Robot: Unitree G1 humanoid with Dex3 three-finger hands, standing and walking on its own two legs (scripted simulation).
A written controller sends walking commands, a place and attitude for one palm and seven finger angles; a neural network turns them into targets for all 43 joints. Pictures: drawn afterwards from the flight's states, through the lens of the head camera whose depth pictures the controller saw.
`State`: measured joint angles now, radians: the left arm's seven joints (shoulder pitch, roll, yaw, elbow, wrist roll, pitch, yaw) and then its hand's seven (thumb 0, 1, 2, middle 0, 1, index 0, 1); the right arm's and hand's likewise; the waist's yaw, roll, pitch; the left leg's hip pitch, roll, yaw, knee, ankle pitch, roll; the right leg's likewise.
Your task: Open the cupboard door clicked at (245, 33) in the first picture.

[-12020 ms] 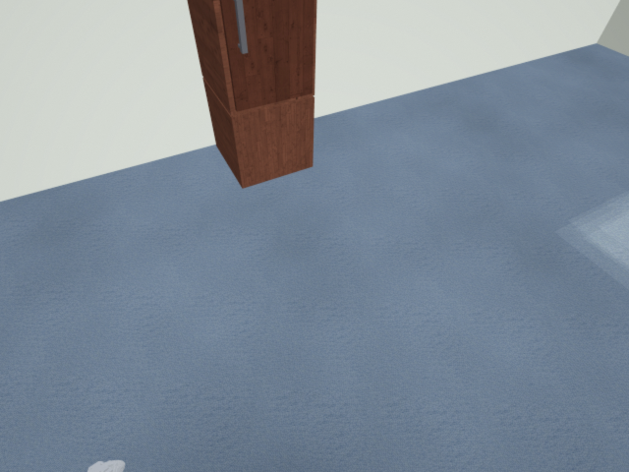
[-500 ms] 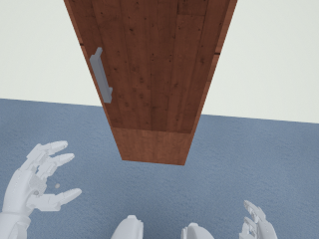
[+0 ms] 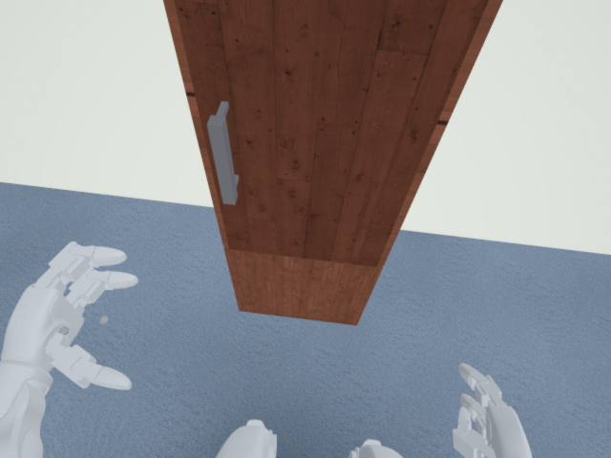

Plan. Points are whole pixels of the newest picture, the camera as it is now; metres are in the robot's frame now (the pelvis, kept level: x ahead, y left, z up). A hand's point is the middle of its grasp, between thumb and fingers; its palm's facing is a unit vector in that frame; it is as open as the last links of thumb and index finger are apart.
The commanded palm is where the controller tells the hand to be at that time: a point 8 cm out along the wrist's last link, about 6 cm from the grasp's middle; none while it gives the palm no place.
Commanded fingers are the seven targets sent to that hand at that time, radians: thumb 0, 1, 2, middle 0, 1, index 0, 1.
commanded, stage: raise the hand with hooked fingers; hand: left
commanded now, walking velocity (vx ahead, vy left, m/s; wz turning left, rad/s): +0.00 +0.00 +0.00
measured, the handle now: (227, 156) +0.54 +0.17 +0.05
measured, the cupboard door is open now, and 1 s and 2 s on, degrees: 0 0 0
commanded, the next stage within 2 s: move the hooked fingers beside the handle in 0.72 s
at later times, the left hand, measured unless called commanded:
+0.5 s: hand (95, 291) +0.29 +0.27 +0.06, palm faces -0.04 -1.00 -0.05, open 14.0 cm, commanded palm +0.26 +0.32 +0.07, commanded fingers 0.00 -0.50 0.30 -0.30 -1.20 -0.30 -1.20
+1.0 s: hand (107, 286) +0.29 +0.26 +0.06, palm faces -0.02 -1.00 -0.04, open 14.0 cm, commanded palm +0.28 +0.31 +0.06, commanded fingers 0.00 -0.50 0.30 -0.30 -1.20 -0.30 -1.20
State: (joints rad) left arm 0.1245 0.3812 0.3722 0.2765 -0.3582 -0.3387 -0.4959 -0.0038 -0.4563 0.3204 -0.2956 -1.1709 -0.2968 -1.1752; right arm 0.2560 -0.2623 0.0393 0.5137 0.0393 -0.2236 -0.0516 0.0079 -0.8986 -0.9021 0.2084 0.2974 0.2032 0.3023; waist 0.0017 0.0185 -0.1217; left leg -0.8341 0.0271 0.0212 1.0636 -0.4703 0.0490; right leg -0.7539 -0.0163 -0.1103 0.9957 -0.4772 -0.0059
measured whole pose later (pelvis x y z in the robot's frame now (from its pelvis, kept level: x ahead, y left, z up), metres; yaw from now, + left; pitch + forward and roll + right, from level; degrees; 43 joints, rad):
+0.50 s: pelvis +0.00 +0.00 +0.01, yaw -1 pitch +13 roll -3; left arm 0.00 0.43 0.43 0.42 -0.36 -0.32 -0.55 -0.01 -0.50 0.30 -0.30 -1.20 -0.30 -1.20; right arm 0.31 -0.29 0.02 0.53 0.04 -0.19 -0.06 0.01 -0.90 -0.90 0.21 0.30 0.20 0.30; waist -0.02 0.01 -0.11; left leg -0.80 0.03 0.04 1.01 -0.44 0.05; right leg -0.73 -0.01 -0.09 0.95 -0.45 0.00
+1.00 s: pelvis +0.00 -0.01 +0.00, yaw +0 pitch +13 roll -3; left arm -0.08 0.44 0.44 0.50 -0.36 -0.34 -0.57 -0.01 -0.50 0.30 -0.30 -1.20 -0.30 -1.21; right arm 0.28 -0.29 0.04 0.54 0.04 -0.19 -0.07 0.01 -0.90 -0.90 0.21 0.30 0.20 0.30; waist -0.01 0.02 -0.11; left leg -0.82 0.04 0.02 1.04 -0.45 0.03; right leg -0.75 -0.01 -0.11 0.98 -0.46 -0.02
